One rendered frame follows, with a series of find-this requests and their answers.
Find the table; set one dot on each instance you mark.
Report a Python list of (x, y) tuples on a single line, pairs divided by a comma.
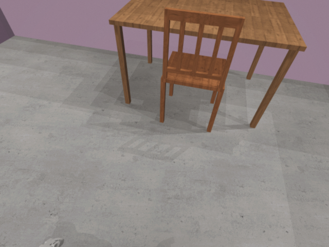
[(266, 23)]

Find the chair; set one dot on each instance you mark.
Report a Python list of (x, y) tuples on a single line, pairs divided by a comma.
[(194, 70)]

